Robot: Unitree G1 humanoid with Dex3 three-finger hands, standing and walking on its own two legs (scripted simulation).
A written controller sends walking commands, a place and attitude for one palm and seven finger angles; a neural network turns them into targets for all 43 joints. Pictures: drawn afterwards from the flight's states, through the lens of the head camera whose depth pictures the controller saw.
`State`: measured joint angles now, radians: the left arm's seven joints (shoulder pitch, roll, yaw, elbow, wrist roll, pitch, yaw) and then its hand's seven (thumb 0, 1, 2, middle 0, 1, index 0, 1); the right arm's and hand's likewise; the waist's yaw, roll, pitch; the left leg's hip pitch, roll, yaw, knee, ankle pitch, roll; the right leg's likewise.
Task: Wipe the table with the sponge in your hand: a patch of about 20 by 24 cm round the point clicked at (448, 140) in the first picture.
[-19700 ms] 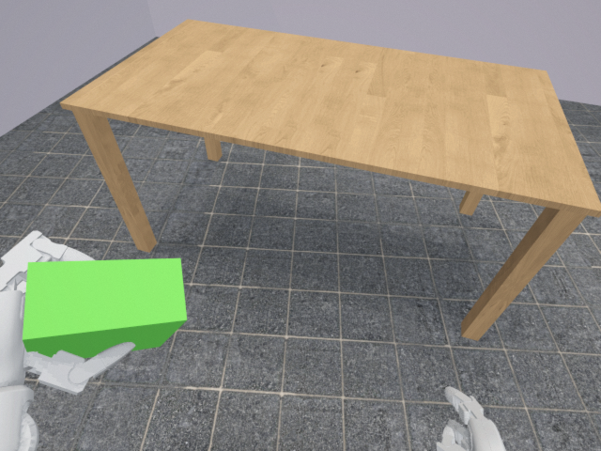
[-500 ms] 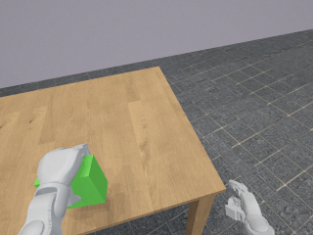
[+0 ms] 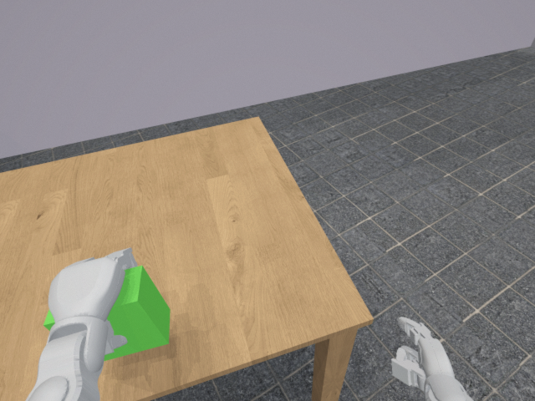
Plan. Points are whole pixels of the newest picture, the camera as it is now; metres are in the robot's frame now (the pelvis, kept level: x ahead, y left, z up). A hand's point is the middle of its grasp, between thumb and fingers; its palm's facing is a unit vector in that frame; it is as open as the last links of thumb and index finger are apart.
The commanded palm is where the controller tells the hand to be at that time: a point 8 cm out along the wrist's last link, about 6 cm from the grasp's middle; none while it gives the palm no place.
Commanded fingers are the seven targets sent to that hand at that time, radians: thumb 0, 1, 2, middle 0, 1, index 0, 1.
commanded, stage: move the sponge above the wiping area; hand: left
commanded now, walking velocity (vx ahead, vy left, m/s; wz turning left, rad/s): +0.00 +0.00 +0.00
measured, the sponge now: (121, 323) +0.20 +0.28 +0.01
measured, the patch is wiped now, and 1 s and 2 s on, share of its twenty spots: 0.00 0.00 0.00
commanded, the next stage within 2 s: none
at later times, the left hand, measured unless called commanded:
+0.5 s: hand (111, 299) +0.22 +0.28 +0.06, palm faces +0.04 -0.08 -1.00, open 10.5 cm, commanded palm +0.17 +0.27 +0.10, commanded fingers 0.00 0.10 1.30 -1.20 -1.60 -1.20 -1.60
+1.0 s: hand (108, 299) +0.21 +0.28 +0.06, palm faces +0.05 -0.11 -0.99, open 10.5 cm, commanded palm +0.17 +0.27 +0.11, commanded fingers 0.00 0.10 1.30 -1.20 -1.60 -1.20 -1.60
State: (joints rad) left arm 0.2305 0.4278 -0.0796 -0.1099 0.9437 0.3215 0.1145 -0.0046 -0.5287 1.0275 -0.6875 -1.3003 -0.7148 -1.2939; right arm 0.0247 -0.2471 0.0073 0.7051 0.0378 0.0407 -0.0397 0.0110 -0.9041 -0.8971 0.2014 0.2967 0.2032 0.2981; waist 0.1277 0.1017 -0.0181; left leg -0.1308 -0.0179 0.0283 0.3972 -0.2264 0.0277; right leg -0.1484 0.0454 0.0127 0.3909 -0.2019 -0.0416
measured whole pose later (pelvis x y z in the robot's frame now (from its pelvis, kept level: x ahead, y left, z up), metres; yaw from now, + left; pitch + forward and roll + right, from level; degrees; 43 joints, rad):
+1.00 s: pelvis +0.00 +0.01 +0.00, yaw +1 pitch -2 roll +0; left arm 0.20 0.39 -0.10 -0.09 0.93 0.39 0.13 -0.01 -0.53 1.03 -0.68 -1.30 -0.71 -1.30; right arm 0.00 -0.24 0.01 0.71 0.05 0.05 -0.03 0.01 -0.90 -0.90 0.20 0.30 0.20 0.30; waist 0.11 0.12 -0.04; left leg -0.13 -0.03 0.02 0.39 -0.22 0.04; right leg -0.15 0.03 0.01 0.39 -0.20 -0.03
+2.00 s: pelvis +0.00 +0.00 +0.00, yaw +1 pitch -3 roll +0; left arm 0.27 0.40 -0.14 -0.11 0.94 0.31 0.06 -0.01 -0.53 1.03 -0.69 -1.30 -0.71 -1.30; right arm 0.02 -0.26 -0.01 0.69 0.03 0.03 -0.04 0.01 -0.91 -0.90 0.20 0.30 0.20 0.30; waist 0.14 0.11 -0.01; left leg -0.13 -0.02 0.01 0.41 -0.22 0.03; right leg -0.14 0.04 0.00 0.39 -0.20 -0.04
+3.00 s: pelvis -0.01 +0.00 +0.00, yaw +0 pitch -3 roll +0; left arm 0.25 0.41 -0.13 -0.13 0.98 0.28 0.17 -0.01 -0.53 1.03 -0.69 -1.30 -0.71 -1.29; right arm 0.03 -0.24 0.00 0.71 0.03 0.04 -0.04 0.01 -0.90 -0.90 0.20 0.30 0.20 0.30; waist 0.15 0.10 -0.01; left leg -0.13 -0.02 0.02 0.42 -0.23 0.03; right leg -0.14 0.05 0.02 0.40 -0.20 -0.04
